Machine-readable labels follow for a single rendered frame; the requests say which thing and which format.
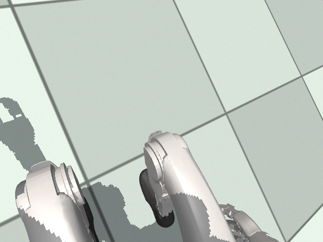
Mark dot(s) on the right robot foot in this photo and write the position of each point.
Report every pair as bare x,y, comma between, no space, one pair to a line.
150,198

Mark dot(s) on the right robot arm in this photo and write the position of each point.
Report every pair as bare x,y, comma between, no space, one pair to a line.
262,236

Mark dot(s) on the right robot hand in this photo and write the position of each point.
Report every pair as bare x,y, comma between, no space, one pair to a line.
244,227

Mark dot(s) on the left robot foot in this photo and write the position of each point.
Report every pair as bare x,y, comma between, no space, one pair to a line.
90,220

